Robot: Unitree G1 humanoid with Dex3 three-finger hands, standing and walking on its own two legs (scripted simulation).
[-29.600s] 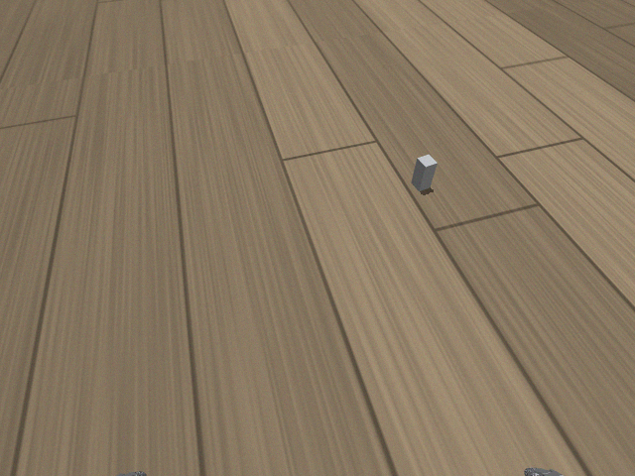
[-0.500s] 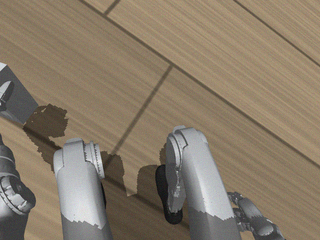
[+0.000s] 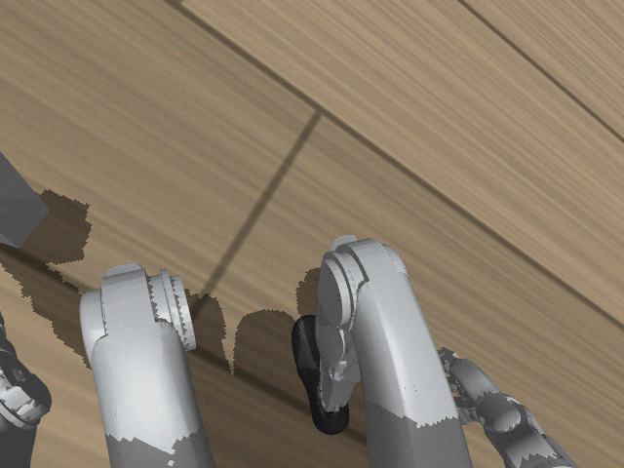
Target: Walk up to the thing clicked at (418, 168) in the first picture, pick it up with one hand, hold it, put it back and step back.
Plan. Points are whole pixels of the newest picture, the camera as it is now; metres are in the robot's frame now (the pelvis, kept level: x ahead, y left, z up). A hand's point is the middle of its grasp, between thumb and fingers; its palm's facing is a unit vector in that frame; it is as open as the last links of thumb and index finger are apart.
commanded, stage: lower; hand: left
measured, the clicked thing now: out of the picture +0.43 +0.34 -0.14
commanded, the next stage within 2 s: loosen in 0.94 s
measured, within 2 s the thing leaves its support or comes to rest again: neither
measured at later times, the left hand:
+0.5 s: hand out of the picture +0.43 +0.37 -0.15, palm faces +0.57 -0.82 -0.04, open 7.6 cm
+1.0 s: hand out of the picture +0.43 +0.37 -0.17, palm faces +0.56 -0.82 -0.02, open 7.6 cm
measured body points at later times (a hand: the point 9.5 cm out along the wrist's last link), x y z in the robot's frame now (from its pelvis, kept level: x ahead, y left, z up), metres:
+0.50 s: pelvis -0.01 +0.01 -0.02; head +0.23 +0.15 +0.33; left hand +0.39 +0.41 -0.14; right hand +0.13 -0.26 -0.08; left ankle +0.08 +0.14 -0.27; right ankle +0.11 -0.11 -0.27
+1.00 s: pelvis -0.01 +0.01 -0.02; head +0.23 +0.17 +0.32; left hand +0.39 +0.41 -0.16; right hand +0.15 -0.25 -0.07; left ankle +0.08 +0.14 -0.27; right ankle +0.11 -0.11 -0.27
